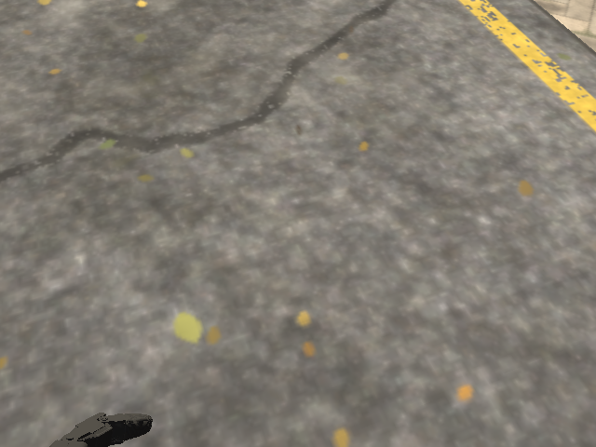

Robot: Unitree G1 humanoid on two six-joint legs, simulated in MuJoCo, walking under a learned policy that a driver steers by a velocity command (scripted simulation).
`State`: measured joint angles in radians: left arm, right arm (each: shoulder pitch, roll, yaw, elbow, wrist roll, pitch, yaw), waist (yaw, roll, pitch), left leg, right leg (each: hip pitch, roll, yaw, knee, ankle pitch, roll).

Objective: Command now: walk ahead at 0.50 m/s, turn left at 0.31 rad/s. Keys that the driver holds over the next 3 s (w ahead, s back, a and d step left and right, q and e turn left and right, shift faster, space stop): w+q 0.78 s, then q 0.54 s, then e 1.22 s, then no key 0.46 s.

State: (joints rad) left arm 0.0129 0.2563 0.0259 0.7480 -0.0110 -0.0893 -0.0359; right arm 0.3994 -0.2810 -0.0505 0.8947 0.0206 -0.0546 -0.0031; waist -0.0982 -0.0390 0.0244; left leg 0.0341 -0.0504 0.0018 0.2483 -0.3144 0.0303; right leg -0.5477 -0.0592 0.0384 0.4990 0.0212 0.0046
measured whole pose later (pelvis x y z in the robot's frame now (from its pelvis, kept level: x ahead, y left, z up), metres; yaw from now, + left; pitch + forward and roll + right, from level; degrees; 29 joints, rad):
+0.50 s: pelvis +0.26 +0.00 +0.00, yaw +17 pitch +1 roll -3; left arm 0.28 0.29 0.08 0.91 -0.01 -0.07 0.00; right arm 0.10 -0.27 -0.06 0.70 0.02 -0.01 0.04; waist 0.08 0.03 0.05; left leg -0.61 0.10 0.01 0.66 -0.06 0.04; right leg 0.08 0.00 -0.26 0.23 -0.32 0.03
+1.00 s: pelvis +0.50 +0.12 +0.00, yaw +34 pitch +2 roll +0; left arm -0.01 0.28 0.05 0.73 0.01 -0.09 -0.02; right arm 0.35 -0.30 -0.09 0.73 0.02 -0.01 -0.03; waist -0.08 -0.04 0.04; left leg -0.12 -0.12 -0.18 0.46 -0.35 0.07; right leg -0.55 0.01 0.09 0.49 0.04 0.04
